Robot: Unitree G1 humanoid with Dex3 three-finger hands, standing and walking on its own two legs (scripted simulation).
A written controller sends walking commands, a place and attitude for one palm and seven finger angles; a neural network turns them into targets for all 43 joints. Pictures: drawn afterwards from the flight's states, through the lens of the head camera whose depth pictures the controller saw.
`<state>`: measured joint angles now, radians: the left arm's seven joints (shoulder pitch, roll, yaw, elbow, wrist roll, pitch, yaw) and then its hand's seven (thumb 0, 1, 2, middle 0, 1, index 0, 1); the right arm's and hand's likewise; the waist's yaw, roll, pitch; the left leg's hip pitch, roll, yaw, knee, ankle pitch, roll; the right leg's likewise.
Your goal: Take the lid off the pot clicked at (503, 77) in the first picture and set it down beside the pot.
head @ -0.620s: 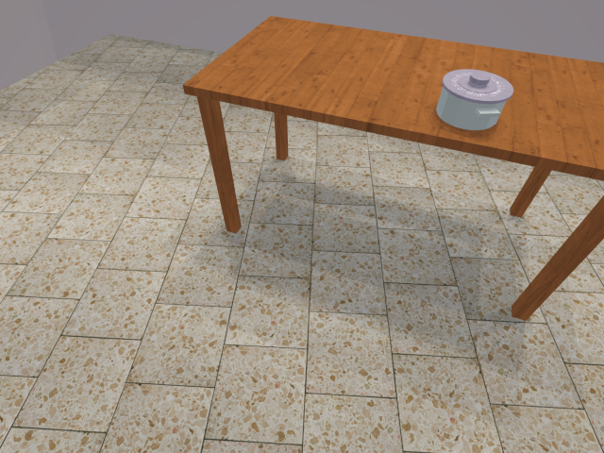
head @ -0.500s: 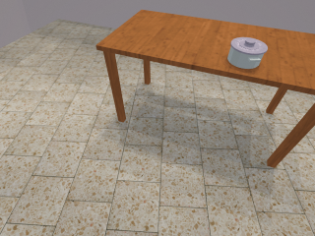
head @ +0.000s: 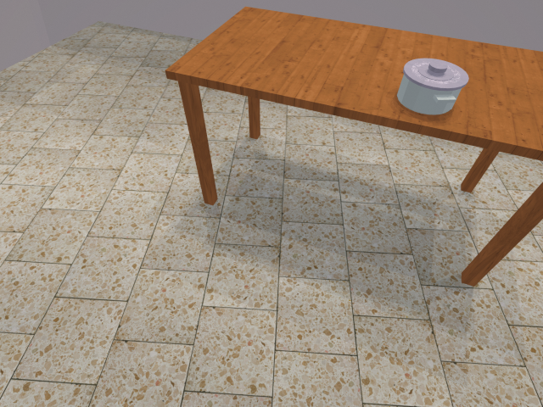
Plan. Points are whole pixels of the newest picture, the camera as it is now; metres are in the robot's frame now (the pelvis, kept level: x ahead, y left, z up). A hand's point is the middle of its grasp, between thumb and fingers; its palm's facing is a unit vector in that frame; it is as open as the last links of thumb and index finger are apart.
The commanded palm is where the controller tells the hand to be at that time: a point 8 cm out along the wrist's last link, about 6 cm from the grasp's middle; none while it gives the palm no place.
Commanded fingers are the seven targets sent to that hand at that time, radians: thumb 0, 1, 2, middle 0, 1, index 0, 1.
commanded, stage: look at it before walking up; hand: left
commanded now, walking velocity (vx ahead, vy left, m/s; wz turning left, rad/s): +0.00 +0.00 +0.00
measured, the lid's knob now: (437, 66) +0.99 -0.42 +0.04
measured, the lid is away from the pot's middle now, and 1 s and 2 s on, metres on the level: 0.00 0.00 0.00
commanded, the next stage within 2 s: walk to a spot facing it in 0.02 s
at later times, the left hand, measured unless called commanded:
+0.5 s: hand out of the picture +0.07 +0.20 -0.18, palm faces -0.14 -0.94 -0.30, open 7.4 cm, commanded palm none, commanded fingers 0.00 0.90 0.90 -0.20 -0.30 -0.20 -0.30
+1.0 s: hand out of the picture +0.10 +0.20 -0.17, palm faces -0.33 -0.90 -0.27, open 7.4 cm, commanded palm none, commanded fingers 0.00 0.90 0.90 -0.20 -0.30 -0.20 -0.30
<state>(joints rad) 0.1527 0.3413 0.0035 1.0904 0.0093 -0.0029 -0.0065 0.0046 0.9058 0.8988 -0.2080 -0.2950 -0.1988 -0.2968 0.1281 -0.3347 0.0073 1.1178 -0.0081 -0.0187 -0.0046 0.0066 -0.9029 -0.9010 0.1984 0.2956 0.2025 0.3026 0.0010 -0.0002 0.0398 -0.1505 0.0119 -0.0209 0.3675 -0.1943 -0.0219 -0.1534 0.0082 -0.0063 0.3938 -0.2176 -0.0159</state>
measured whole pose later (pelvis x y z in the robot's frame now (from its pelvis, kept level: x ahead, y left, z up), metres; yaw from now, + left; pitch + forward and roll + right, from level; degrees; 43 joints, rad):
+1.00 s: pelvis -0.02 +0.02 -0.01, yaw -26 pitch +4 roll +0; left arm 0.29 0.24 0.08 0.90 0.02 0.06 0.00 0.00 0.90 0.90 -0.21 -0.30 -0.20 -0.30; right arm 0.13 -0.23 -0.05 0.88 0.00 0.00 -0.03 0.01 -0.91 -0.90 0.20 0.30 0.20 0.30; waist 0.05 -0.01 0.01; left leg -0.25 0.00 -0.05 0.50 -0.35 -0.01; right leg -0.39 0.15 0.25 0.50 -0.15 -0.02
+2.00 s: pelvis +0.19 -0.19 +0.00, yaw -57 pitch -1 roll -1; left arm 0.32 0.23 0.09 1.03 0.03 0.01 -0.03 0.01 0.91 0.90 -0.20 -0.29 -0.19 -0.30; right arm 0.29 -0.13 -0.03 0.95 -0.02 -0.10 -0.03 -0.01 -0.94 -0.90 0.20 0.30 0.20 0.30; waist 0.02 -0.06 0.01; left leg -0.18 0.05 0.20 0.46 -0.27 0.04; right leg -0.51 -0.03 -0.01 1.20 -0.26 -0.01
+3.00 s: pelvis +0.26 -0.31 -0.01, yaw -36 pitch +0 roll -1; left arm 0.23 0.27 0.09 0.94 0.01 0.06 0.01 0.01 0.91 0.90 -0.20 -0.29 -0.19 -0.30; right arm 0.22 -0.22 -0.06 0.93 -0.02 0.03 0.00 0.01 -0.90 -0.90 0.20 0.30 0.20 0.30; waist -0.01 -0.01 0.05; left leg -0.29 -0.02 -0.01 0.48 -0.19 0.03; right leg -0.46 -0.07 -0.01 0.93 -0.39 0.09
